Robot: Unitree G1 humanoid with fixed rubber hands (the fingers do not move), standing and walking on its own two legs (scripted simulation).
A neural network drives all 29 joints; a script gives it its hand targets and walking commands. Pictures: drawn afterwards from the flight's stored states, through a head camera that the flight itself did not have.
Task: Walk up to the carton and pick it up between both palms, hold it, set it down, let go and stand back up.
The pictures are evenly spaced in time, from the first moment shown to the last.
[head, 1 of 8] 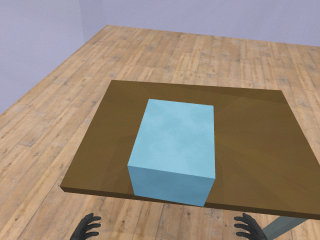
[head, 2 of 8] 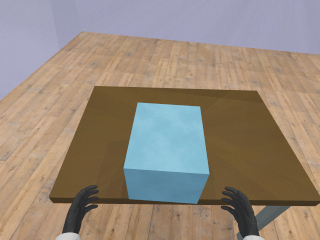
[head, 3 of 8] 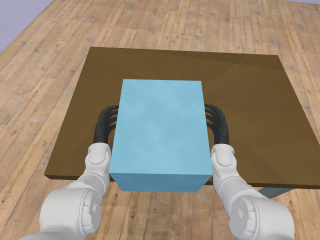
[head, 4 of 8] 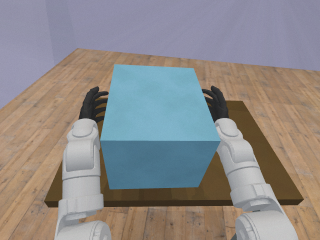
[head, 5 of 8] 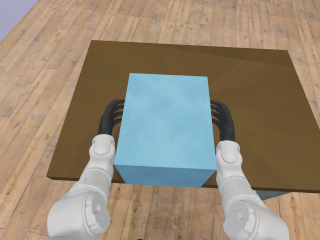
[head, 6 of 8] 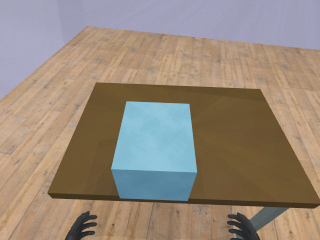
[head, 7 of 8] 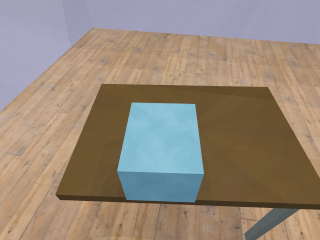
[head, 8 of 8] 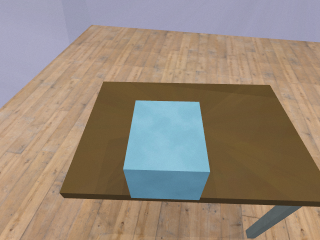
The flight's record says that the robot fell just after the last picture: no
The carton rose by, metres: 0.22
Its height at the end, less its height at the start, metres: +0.00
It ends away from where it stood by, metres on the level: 0.02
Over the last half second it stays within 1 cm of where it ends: yes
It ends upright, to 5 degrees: yes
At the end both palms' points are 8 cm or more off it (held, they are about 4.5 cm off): yes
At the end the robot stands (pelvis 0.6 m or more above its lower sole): yes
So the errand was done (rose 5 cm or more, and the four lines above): yes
